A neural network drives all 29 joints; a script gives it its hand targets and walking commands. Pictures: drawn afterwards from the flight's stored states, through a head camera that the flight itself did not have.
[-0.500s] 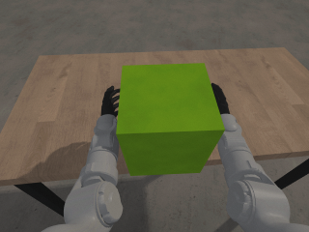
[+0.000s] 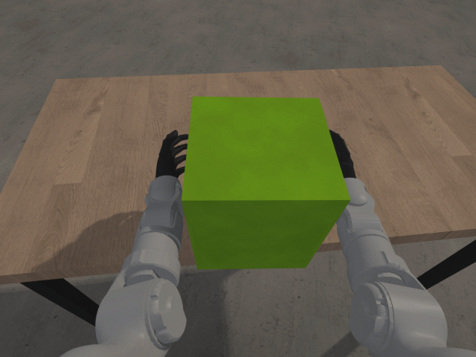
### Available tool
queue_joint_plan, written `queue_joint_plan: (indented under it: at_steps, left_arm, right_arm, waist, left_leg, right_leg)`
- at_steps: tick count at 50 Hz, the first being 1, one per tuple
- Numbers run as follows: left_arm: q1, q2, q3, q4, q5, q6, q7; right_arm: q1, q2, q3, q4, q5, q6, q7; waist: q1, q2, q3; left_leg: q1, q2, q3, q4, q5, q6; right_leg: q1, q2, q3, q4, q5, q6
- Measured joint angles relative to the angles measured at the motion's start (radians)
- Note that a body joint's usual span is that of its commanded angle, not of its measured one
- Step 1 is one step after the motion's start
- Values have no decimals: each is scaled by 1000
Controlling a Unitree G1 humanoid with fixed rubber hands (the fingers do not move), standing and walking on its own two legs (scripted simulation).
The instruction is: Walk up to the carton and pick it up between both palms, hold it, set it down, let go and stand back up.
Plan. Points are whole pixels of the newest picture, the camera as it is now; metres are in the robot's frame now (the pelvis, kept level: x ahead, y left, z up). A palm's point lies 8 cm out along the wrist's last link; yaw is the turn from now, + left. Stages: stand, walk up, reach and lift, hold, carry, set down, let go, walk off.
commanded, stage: set down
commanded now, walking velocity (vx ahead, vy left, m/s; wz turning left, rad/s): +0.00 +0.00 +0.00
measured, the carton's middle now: (254, 189) +0.39 +0.00 +0.05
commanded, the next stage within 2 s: none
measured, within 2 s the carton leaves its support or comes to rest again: neither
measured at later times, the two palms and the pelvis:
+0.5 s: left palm (153, 180) +0.40 +0.18 +0.06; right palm (337, 178) +0.40 -0.15 +0.08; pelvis -0.01 +0.00 +0.00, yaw -1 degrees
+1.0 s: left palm (134, 224) +0.31 +0.19 +0.06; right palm (358, 224) +0.31 -0.17 +0.07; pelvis -0.05 +0.00 +0.00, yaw -1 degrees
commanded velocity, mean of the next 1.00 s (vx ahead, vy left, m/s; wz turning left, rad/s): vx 0.00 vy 0.00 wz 0.00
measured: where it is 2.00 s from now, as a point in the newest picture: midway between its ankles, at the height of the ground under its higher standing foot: outside the picture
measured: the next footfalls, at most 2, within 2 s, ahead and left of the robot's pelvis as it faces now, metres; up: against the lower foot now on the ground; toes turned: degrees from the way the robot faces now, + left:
none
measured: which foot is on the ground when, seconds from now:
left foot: down 0.00-1.00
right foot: down 0.00-1.00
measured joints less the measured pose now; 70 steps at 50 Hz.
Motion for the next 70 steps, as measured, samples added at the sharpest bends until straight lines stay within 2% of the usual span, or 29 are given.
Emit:
queue_joint_plan:
  at_steps: [6,9,14,19,25,34,43,54,61,70]
  left_arm:
    - [0,95,-131,49,-4,-13,66]
    - [0,135,-187,81,-52,-29,74]
    - [0,170,-246,146,-135,-57,75]
    - [0,180,-280,173,-172,-75,75]
    - [14,180,-285,110,-175,-81,72]
    - [102,182,-285,20,-175,-80,36]
    - [251,181,-320,-136,-185,-53,34]
    - [357,182,-387,-297,-200,47,43]
    - [438,182,-395,-420,-203,93,47]
    - [615,181,-424,-631,-213,161,47]
  right_arm:
    - [0,-28,173,22,219,-3,-51]
    - [-6,-54,245,40,300,-5,-68]
    - [-25,-95,335,77,384,-5,-71]
    - [-33,-118,384,83,432,-5,-71]
    - [-27,-132,425,86,470,-14,-71]
    - [55,-148,449,62,502,-24,-71]
    - [184,-164,449,-90,504,-14,-48]
    - [295,-167,449,-205,504,57,-20]
    - [414,-167,449,-337,504,67,-18]
    - [587,-167,449,-538,504,76,-15]
  waist:
    - [0,0,-22]
    - [0,0,-59]
    - [0,0,-116]
    - [0,0,-130]
    - [0,0,-130]
    - [0,0,-124]
    - [0,0,-93]
    - [0,0,-40]
    - [0,0,-18]
    - [0,-3,2]
  left_leg:
    - [-47,5,0,0,9,0]
    - [-93,8,0,0,17,-1]
    - [-154,11,0,0,28,-1]
    - [-177,13,0,0,35,-1]
    - [-179,17,0,0,43,-2]
    - [-165,23,0,0,56,-2]
    - [-111,24,0,0,66,-2]
    - [-31,21,0,0,69,0]
    - [-8,17,0,0,68,5]
    - [33,13,0,0,59,7]
  right_leg:
    - [-48,5,0,0,10,-4]
    - [-94,8,0,0,19,-5]
    - [-156,11,0,0,30,-7]
    - [-179,13,0,0,37,-7]
    - [-182,16,0,0,45,-8]
    - [-169,22,0,0,59,-9]
    - [-115,23,0,0,69,-9]
    - [-34,20,0,0,73,-9]
    - [-10,17,-1,0,71,-9]
    - [31,12,-1,0,62,-9]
